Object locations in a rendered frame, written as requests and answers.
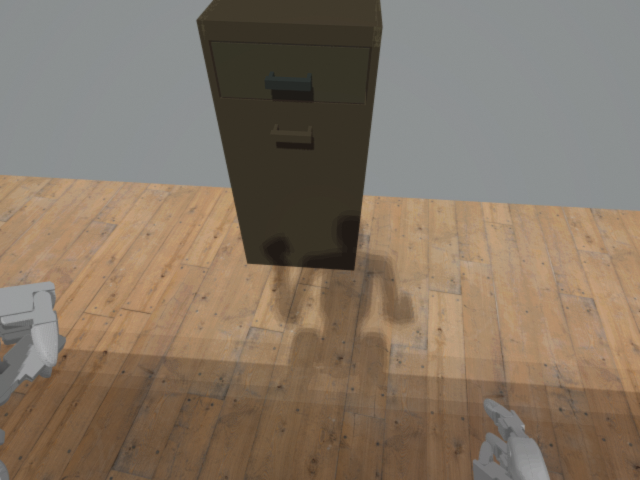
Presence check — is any cabinet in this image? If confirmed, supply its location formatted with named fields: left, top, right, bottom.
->
left=196, top=0, right=383, bottom=271

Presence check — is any robot left hand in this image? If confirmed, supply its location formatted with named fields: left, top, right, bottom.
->
left=0, top=281, right=66, bottom=406

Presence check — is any handle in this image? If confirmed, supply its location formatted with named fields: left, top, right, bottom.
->
left=264, top=71, right=312, bottom=91
left=270, top=130, right=312, bottom=143

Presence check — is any drawer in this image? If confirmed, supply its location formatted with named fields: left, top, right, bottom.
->
left=211, top=40, right=370, bottom=103

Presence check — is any robot right hand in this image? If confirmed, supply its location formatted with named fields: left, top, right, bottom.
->
left=473, top=399, right=550, bottom=480

